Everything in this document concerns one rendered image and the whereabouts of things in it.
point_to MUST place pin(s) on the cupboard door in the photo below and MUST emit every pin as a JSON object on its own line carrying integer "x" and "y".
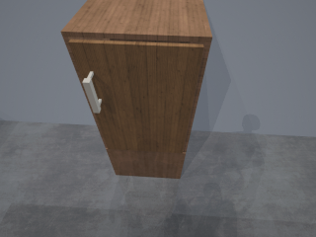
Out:
{"x": 147, "y": 90}

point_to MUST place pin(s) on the handle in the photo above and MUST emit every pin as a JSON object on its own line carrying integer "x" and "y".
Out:
{"x": 91, "y": 93}

